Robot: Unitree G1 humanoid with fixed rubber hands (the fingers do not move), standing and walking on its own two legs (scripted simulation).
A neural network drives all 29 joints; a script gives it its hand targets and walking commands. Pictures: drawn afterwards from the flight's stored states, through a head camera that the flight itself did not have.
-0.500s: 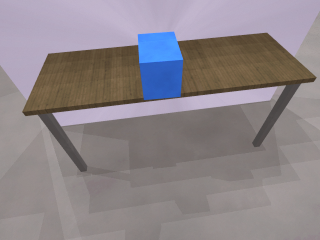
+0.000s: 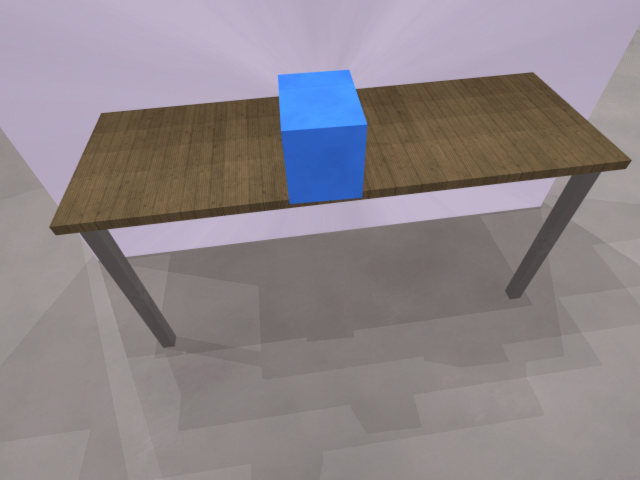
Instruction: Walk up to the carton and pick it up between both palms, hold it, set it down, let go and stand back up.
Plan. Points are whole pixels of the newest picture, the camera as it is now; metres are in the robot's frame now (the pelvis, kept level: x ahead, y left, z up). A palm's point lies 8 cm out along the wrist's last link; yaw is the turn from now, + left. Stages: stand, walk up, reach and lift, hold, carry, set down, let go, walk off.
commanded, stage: stand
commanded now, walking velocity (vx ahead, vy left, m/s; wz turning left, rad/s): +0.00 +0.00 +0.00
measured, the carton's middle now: (319, 136) +0.83 +0.02 -0.03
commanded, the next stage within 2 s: walk up in 0.68 s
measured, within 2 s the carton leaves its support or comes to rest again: neither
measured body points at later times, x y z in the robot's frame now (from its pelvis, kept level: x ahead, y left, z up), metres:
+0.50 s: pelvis +0.00 +0.00 +0.00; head +0.01 +0.00 +0.45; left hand -0.03 +0.19 -0.17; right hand -0.03 -0.19 -0.17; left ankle -0.01 +0.12 -0.74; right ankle -0.01 -0.12 -0.74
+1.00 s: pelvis +0.01 +0.00 -0.01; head +0.01 +0.00 +0.44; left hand -0.02 +0.21 -0.17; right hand -0.03 -0.21 -0.17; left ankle -0.01 +0.12 -0.74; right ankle -0.01 -0.12 -0.73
